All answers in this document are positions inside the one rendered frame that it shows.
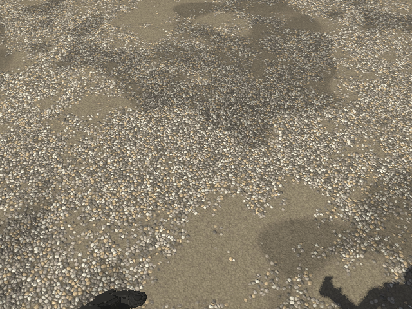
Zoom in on left robot hand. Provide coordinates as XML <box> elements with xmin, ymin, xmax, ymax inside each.
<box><xmin>79</xmin><ymin>289</ymin><xmax>147</xmax><ymax>309</ymax></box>

